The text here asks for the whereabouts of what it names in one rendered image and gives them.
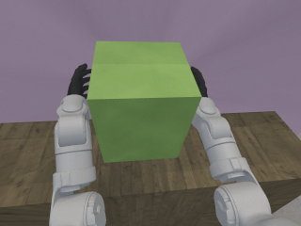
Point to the robot left hand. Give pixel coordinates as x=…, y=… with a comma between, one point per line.
x=77, y=81

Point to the robot right hand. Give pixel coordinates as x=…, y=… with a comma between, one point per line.
x=200, y=81

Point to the carton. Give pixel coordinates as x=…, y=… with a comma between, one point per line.
x=142, y=97

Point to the robot right upper arm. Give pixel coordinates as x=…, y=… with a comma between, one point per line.
x=244, y=204

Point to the robot left forearm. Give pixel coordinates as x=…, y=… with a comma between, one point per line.
x=73, y=145

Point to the robot left upper arm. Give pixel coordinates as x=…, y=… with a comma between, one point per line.
x=79, y=209

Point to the robot right forearm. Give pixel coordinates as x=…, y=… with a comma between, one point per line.
x=226, y=162

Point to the pedestal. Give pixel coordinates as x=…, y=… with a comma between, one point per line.
x=154, y=192

